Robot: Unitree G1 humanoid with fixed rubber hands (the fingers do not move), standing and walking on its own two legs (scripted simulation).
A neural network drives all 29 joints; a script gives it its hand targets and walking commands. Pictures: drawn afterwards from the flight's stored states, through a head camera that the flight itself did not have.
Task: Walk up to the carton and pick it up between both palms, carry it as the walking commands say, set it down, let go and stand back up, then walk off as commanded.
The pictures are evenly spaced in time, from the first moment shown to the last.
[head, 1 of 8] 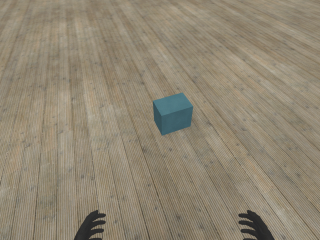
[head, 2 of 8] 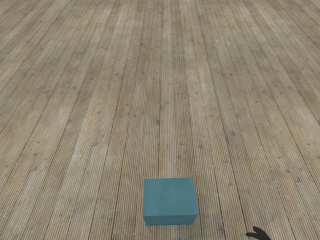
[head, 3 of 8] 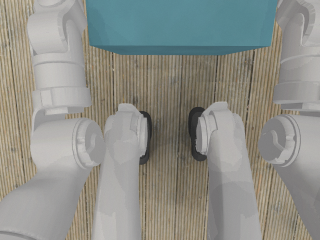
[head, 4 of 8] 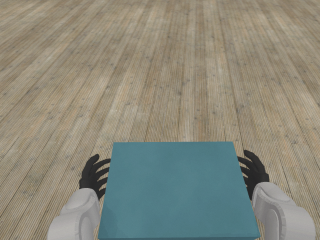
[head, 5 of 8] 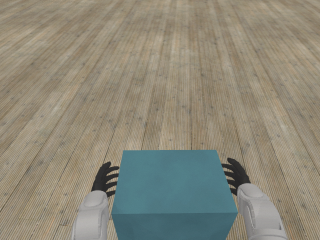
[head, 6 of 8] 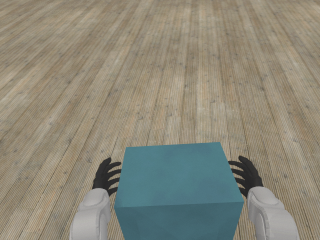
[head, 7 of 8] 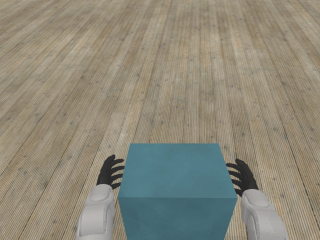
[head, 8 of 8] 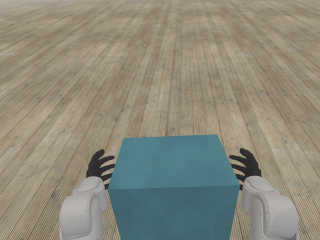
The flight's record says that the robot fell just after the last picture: no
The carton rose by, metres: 0.69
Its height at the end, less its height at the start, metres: +0.65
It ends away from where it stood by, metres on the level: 13.56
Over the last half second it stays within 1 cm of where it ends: no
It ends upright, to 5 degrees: no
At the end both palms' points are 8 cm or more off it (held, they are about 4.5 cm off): no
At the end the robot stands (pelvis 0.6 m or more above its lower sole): yes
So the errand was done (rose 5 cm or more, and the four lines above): no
